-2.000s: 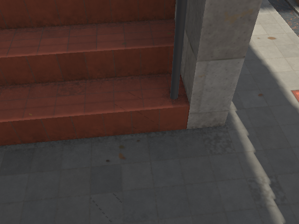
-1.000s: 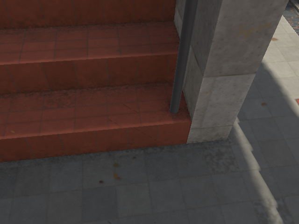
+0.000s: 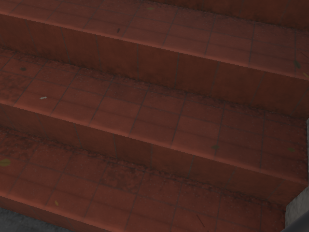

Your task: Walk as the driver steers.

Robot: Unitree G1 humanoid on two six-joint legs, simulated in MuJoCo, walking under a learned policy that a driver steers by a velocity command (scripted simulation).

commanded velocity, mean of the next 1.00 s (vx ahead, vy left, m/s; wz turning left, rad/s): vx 0.50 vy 0.00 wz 0.17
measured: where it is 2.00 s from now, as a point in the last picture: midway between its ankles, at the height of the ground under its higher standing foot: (139, 112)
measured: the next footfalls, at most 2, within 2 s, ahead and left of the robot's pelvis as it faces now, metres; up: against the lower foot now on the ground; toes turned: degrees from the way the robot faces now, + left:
right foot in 0.16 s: +0.14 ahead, -0.12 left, +0.00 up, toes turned +7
left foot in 0.62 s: +0.24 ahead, +0.15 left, +0.00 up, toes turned +17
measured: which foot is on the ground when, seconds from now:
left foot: down 0.00-0.14, up 0.16-0.60, down 0.62-1.00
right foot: up 0.00-0.14, down 0.16-0.62, up 0.64-1.00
